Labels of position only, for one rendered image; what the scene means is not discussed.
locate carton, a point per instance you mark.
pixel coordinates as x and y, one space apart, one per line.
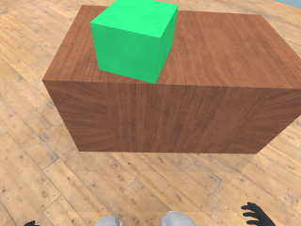
133 38

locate pedestal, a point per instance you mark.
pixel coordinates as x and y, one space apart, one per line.
230 84

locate robot right thigh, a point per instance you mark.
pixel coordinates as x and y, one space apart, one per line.
177 219

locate robot left thigh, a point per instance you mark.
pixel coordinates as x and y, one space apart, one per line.
109 221

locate robot thigh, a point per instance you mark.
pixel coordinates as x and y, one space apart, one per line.
109 221
177 219

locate right robot hand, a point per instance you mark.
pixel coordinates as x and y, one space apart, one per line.
263 219

